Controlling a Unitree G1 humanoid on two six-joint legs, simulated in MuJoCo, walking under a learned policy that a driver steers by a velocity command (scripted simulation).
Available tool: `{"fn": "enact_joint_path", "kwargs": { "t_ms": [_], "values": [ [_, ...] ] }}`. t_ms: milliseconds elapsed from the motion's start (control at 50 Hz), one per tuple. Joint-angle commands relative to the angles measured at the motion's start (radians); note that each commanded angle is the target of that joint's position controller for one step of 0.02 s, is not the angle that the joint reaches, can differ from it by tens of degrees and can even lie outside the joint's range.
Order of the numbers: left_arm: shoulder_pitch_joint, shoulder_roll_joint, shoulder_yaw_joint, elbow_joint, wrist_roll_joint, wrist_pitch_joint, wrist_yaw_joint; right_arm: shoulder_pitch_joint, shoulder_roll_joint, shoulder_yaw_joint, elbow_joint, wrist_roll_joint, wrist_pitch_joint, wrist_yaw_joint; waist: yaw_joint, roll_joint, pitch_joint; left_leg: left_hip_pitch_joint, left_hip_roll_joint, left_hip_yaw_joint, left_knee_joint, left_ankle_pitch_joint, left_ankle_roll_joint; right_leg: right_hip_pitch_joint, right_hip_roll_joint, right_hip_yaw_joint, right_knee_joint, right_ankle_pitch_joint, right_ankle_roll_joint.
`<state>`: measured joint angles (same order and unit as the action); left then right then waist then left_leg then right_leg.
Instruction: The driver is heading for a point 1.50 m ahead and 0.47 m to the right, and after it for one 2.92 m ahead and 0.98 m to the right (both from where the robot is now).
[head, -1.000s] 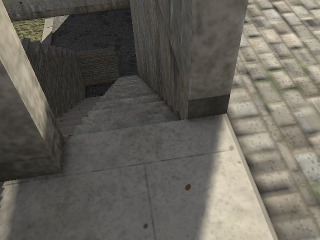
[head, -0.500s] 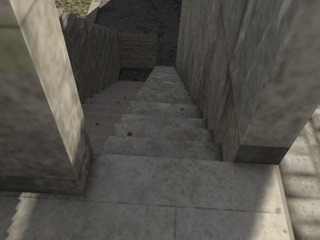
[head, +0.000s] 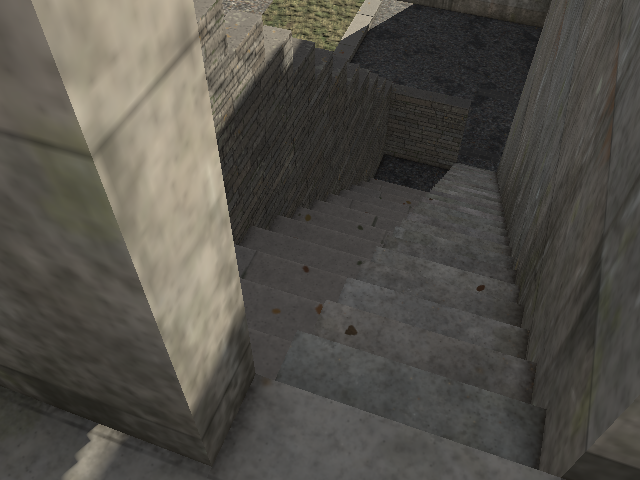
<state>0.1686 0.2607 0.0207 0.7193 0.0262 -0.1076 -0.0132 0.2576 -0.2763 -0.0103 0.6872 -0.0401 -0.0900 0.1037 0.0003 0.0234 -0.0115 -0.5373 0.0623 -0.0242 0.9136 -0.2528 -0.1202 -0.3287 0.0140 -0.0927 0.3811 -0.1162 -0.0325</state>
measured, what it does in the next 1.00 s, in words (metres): steps on the spot, turning right: left foot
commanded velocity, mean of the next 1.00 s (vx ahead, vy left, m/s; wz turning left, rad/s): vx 0.02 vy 0.00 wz -0.33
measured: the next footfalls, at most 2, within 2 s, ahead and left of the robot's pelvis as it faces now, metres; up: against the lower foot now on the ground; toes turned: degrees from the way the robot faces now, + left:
left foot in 0.04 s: +0.06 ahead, +0.13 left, +0.00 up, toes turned +2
left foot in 1.06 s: +0.14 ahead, +0.07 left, +0.00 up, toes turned -27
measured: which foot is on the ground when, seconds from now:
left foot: up 0.00-0.02, down 0.04-0.54, up 0.56-1.00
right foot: down 0.00-1.00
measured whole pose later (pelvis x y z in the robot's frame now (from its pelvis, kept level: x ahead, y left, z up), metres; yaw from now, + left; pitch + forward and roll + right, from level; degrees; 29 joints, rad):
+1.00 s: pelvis +0.06 -0.04 +0.00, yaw -23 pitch +5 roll +1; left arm 0.26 0.28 0.07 0.62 0.03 -0.10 -0.02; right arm 0.19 -0.30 0.00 0.80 -0.02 -0.05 -0.05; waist 0.05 -0.02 -0.07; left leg -0.41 -0.01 -0.03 0.70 -0.39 -0.09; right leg -0.33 0.11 0.22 0.44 -0.19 -0.06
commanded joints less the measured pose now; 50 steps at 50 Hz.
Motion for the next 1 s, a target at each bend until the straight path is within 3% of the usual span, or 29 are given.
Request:
{"fn": "enact_joint_path", "kwargs": {
  "t_ms": [20,40,60,80,100,120,140,180,220,280,340,380,420,460,480,500,520,540,560,580,600,620,640,680,760,780,800,880,1000],
  "values": [
    [-0.206,0.126,0.036,-0.081,-0.015,-0.02,-0.036,0.267,-0.066,-0.02,0.022,0.03,-0.022,0.019,-0.142,-0.049,-0.1,0.364,-0.005,0.039,-0.242,0.219,0.002,-0.156,-0.199,0.093,0.045,0.395,-0.135],
    [-0.167,0.077,0.017,-0.055,-0.031,-0.021,-0.049,0.241,-0.088,-0.029,0.001,0.034,-0.038,0.008,-0.126,-0.032,-0.115,0.385,0.0,0.019,-0.306,0.322,0.049,-0.135,-0.195,0.12,0.089,0.302,-0.106],
    [-0.047,0.057,0.017,-0.035,-0.043,-0.02,-0.047,0.12,-0.159,-0.043,-0.059,0.045,-0.047,-0.01,-0.038,0.011,-0.14,0.323,0.049,-0.049,-0.348,0.566,0.155,-0.05,-0.135,0.094,0.113,0.149,-0.045],
    [0.112,0.101,0.035,-0.008,-0.039,-0.017,-0.028,-0.03,-0.227,-0.057,-0.122,0.046,-0.048,-0.018,0.074,0.06,-0.171,0.253,0.141,-0.162,-0.417,0.538,0.298,0.053,-0.074,0.043,0.149,-0.007,0.005],
    [0.104,0.149,0.047,-0.007,-0.046,-0.012,-0.009,-0.102,-0.202,-0.052,-0.147,0.044,-0.046,-0.014,0.074,0.059,-0.182,0.225,0.155,-0.183,-0.418,0.38,0.322,0.095,-0.062,0.028,0.157,-0.05,0.032],
    [0.033,0.159,0.053,-0.04,-0.04,-0.007,-0.001,-0.09,-0.183,-0.047,-0.138,0.043,-0.042,-0.02,0.048,0.046,-0.171,0.178,0.138,-0.182,-0.436,0.184,0.292,0.108,-0.075,0.037,0.144,-0.059,0.012],
    [-0.038,0.128,0.041,-0.058,-0.042,0.0,-0.009,-0.082,-0.115,-0.026,-0.119,0.054,-0.037,-0.023,0.03,0.022,-0.123,0.134,0.091,-0.151,-0.441,-0.002,0.211,0.102,-0.105,0.068,0.096,-0.056,-0.008],
    [-0.114,0.104,0.024,-0.068,-0.051,0.002,-0.04,-0.037,-0.116,-0.026,-0.109,0.058,-0.021,-0.027,-0.038,0.006,-0.079,0.24,0.048,-0.078,-0.402,-0.009,0.13,-0.024,-0.108,0.12,0.044,-0.067,-0.026],
    [-0.096,0.184,0.058,-0.074,-0.03,-0.006,-0.027,-0.011,-0.197,-0.058,-0.127,0.031,-0.014,-0.047,-0.042,-0.006,-0.095,0.276,0.033,-0.046,-0.361,0.051,0.172,-0.043,-0.097,0.123,0.068,0.032,-0.074],
    [-0.096,0.193,0.068,-0.08,-0.016,-0.017,0.007,-0.006,-0.185,-0.065,-0.158,0.019,-0.005,-0.099,-0.043,-0.022,-0.088,0.291,0.038,-0.032,-0.373,0.021,0.226,-0.068,-0.105,0.169,0.051,0.065,-0.149],
    [-0.056,0.151,0.066,-0.08,-0.012,-0.011,0.01,0.047,-0.194,-0.072,-0.157,0.023,0.006,-0.127,-0.063,0.061,-0.102,0.433,0.19,-0.174,-0.482,0.108,0.361,-0.175,-0.064,0.13,0.145,-0.016,-0.12],
    [-0.014,0.102,0.054,-0.072,0.012,-0.007,0.0,0.072,-0.202,-0.082,-0.128,0.023,0.002,-0.142,-0.062,0.166,-0.071,0.494,0.383,-0.313,-0.589,0.287,0.469,-0.253,-0.007,0.052,0.348,-0.244,-0.047],
    [0.01,0.116,0.06,-0.086,0.039,0.002,0.002,0.006,-0.199,-0.097,-0.119,0.01,-0.01,-0.164,-0.047,0.174,-0.033,0.408,0.414,-0.24,-0.64,0.291,0.403,-0.226,-0.069,0.13,0.634,-0.486,-0.02],
    [0.061,0.118,0.068,-0.083,0.046,0.007,-0.019,-0.18,-0.22,-0.105,-0.136,0.021,-0.025,-0.172,0.036,0.079,0.0,0.335,0.283,-0.046,-0.626,0.184,0.255,-0.134,-0.067,0.063,0.432,-0.31,0.006],
    [0.055,0.107,0.07,-0.065,0.026,-0.001,-0.043,-0.233,-0.267,-0.114,-0.133,0.02,-0.024,-0.165,0.04,0.067,0.021,0.305,0.218,0.041,-0.571,0.191,0.221,-0.077,-0.024,-0.02,0.279,-0.101,0.014],
    [0.075,0.111,0.079,-0.054,0.002,-0.011,-0.072,-0.259,-0.286,-0.12,-0.14,-0.005,-0.008,-0.155,0.045,0.087,-0.01,0.255,0.194,0.065,-0.535,0.157,0.218,0.036,0.03,-0.062,0.19,0.002,0.018],
    [0.119,0.138,0.093,-0.038,-0.011,-0.017,-0.079,-0.221,-0.259,-0.116,-0.116,-0.037,0.005,-0.144,0.039,0.06,-0.053,0.205,0.175,0.1,-0.446,0.048,0.196,0.178,0.068,-0.028,0.13,0.052,0.001],
    [0.17,0.214,0.122,-0.032,-0.014,-0.03,-0.06,-0.087,-0.154,-0.091,-0.082,-0.042,0.012,-0.134,0.023,-0.082,-0.092,0.173,0.095,0.173,-0.265,-0.055,0.14,0.278,0.033,0.062,0.045,0.271,-0.06],
    [0.263,0.411,0.165,-0.09,0.005,-0.045,-0.03,-0.046,-0.08,-0.065,-0.142,-0.043,0.001,-0.13,0.025,-0.262,-0.2,-0.006,-0.07,0.162,0.051,-0.476,0.024,0.463,-0.324,0.579,0.014,0.894,-0.344],
    [0.281,0.376,0.157,-0.083,0.044,-0.055,-0.026,-0.012,-0.053,-0.05,-0.114,-0.005,-0.013,-0.119,0.04,-0.207,-0.22,-0.131,-0.081,-0.028,0.147,-0.511,0.022,0.525,-0.425,0.69,-0.016,0.838,-0.451],
    [0.26,0.287,0.143,-0.064,0.053,-0.06,-0.023,-0.164,-0.127,-0.069,-0.124,0.022,-0.009,-0.126,0.088,-0.154,-0.087,-0.221,-0.053,-0.058,0.252,-0.442,0.022,0.427,-0.356,0.582,-0.003,0.569,-0.37],
    [0.195,0.233,0.127,-0.073,0.026,-0.052,-0.02,-0.179,-0.185,-0.09,-0.109,0.006,-0.003,-0.143,0.063,-0.154,-0.083,-0.211,-0.035,-0.051,0.317,-0.381,0.027,0.329,-0.303,0.515,-0.02,0.414,-0.314],
    [0.126,0.191,0.109,-0.088,-0.002,-0.036,-0.016,-0.15,-0.193,-0.095,-0.088,-0.019,0.001,-0.154,0.015,-0.115,-0.096,-0.164,-0.019,-0.058,0.312,-0.31,0.031,0.242,-0.277,0.479,-0.04,0.367,-0.278],
    [0.04,0.179,0.093,-0.118,-0.001,0.001,-0.019,-0.077,-0.162,-0.083,-0.066,-0.045,0.012,-0.162,-0.054,-0.087,-0.067,-0.018,-0.011,-0.053,0.244,-0.203,0.027,0.054,-0.25,0.45,-0.085,0.35,-0.268],
    [0.082,0.204,0.104,-0.13,0.025,-0.01,-0.008,-0.04,-0.113,-0.06,-0.002,0.007,0.056,-0.135,-0.025,-0.099,-0.061,0.054,-0.036,-0.013,0.028,-0.096,-0.016,0.031,-0.209,0.44,-0.103,0.204,-0.277],
    [0.093,0.212,0.112,-0.151,0.012,-0.017,-0.015,-0.043,-0.115,-0.049,0.015,0.006,0.065,-0.135,-0.015,-0.111,-0.062,0.037,-0.038,-0.014,-0.016,-0.099,-0.018,0.062,-0.217,0.47,-0.109,0.159,-0.286],
    [0.1,0.199,0.11,-0.152,0.003,-0.023,-0.013,-0.077,-0.107,-0.039,0.01,0.015,0.065,-0.14,0.016,-0.109,-0.08,0.023,-0.041,-0.024,-0.045,-0.102,-0.013,0.107,-0.223,0.492,-0.09,0.136,-0.282],
    [0.144,0.171,0.104,-0.159,-0.007,-0.021,-0.009,-0.129,-0.119,-0.02,0.019,0.008,0.048,-0.156,0.065,-0.129,-0.098,-0.05,-0.037,-0.029,-0.134,-0.154,0.008,0.225,-0.23,0.586,-0.052,0.09,-0.285],
    [0.097,0.186,0.096,-0.158,-0.004,0.001,0.008,-0.135,-0.112,-0.006,0.031,0.03,0.013,-0.146,0.048,-0.138,-0.113,0.087,-0.078,0.005,-0.296,-0.11,0.051,0.142,-0.178,0.609,-0.008,0.137,-0.234]
  ]
}}
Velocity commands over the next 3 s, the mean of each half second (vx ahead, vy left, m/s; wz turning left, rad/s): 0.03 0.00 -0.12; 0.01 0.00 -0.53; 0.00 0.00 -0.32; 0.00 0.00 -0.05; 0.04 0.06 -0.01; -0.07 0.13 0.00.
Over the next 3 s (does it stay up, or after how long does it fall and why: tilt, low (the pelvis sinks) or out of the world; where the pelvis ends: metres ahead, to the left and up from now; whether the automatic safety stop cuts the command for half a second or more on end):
stays up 0.14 0.07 0.00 its command is cut before an obstacle after 2.3 s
